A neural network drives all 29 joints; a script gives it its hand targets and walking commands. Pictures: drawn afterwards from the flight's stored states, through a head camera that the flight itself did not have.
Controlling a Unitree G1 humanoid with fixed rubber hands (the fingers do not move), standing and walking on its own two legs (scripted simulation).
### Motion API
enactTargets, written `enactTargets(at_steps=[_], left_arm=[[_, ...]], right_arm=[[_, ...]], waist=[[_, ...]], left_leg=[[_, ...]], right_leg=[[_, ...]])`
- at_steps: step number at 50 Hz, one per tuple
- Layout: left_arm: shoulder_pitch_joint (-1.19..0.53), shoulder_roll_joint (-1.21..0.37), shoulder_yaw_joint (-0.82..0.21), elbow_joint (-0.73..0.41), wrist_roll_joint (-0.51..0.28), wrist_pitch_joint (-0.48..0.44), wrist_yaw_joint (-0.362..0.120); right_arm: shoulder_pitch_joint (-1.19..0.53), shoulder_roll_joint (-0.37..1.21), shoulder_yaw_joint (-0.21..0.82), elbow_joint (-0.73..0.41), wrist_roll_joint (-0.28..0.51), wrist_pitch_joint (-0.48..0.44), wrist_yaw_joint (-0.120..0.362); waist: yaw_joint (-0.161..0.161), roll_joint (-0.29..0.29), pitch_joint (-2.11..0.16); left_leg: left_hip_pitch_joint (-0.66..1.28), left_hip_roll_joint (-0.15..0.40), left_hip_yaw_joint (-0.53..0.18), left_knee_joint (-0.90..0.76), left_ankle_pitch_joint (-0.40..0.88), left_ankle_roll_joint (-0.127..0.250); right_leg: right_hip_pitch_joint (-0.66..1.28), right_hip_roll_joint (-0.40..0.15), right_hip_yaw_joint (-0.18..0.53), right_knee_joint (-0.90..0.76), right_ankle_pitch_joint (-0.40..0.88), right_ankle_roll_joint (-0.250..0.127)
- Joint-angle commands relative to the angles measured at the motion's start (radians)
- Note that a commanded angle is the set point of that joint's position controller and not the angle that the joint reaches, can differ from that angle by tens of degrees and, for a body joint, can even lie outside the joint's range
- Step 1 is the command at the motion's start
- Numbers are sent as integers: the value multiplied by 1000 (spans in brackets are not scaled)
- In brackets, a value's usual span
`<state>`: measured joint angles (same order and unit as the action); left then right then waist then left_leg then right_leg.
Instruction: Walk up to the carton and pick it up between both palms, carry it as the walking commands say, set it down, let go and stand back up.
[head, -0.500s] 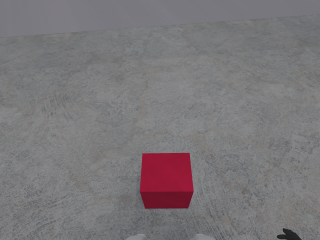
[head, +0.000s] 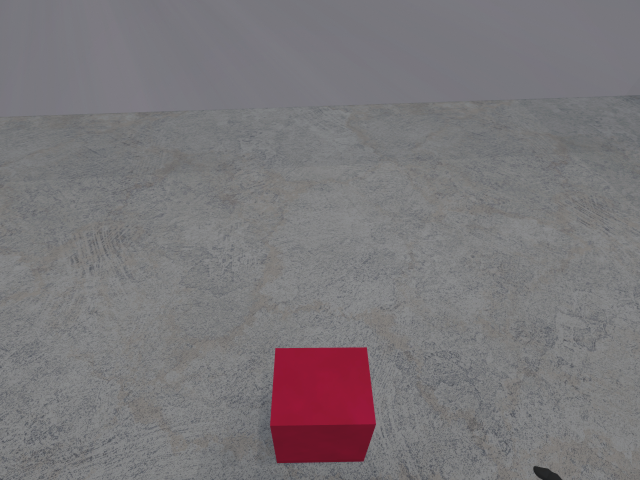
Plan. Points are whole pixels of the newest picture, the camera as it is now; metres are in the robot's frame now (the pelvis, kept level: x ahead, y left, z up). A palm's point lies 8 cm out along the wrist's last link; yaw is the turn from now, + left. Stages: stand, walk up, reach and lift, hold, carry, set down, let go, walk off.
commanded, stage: walk up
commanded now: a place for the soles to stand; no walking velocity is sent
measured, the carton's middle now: (320, 406) +0.48 -0.01 -0.62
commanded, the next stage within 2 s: reach and lift in 1.06 s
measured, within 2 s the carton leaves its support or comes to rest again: neither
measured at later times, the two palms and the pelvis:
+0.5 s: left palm out of the picture +0.14 +0.29 -0.09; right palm out of the picture +0.11 -0.33 -0.11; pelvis +0.03 -0.02 +0.01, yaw -1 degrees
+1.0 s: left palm out of the picture +0.14 +0.28 -0.09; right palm out of the picture +0.10 -0.34 -0.10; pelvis +0.03 -0.02 +0.01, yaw -2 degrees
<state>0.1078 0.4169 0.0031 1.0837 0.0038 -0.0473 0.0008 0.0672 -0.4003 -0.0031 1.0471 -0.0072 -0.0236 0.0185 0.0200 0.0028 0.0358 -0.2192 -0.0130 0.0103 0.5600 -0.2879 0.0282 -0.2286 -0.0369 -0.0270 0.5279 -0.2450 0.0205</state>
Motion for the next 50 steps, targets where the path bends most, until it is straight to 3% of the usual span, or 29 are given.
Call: enactTargets(at_steps=[1, 4, 8, 11, 50], left_arm=[[-48, 192, 35, -34, 5, -13, -1], [-58, 196, 33, -27, 7, -17, 1], [-68, 194, 29, -20, 1, -21, 7], [-68, 193, 28, -17, -1, -20, 11], [-92, 177, 30, -33, 6, 0, 15]], right_arm=[[-66, -210, -46, -44, -4, -12, -5], [-61, -200, -44, -34, -2, -13, -4], [-47, -194, -44, -17, 5, -18, -9], [-39, -194, -48, -7, 10, -14, -11], [-15, -180, -55, 1, -3, 7, -16]], waist=[[-6, 41, -18], [-13, 11, -9], [-18, -7, -48], [-19, -18, -67], [-21, -6, -43]], left_leg=[[-48, 126, -172, -232, -136, 35], [-19, 109, -140, -213, -23, 22], [63, 115, -109, -190, 218, 11], [93, 117, -94, -189, 275, 10], [150, 130, -51, -244, 228, 0]], right_leg=[[19, -53, 83, -117, -83, -70], [21, -78, 123, -154, -9, -73], [61, -97, 124, -150, 209, -66], [91, -101, 120, -148, 274, -67], [118, -83, 134, -192, 251, -72]])
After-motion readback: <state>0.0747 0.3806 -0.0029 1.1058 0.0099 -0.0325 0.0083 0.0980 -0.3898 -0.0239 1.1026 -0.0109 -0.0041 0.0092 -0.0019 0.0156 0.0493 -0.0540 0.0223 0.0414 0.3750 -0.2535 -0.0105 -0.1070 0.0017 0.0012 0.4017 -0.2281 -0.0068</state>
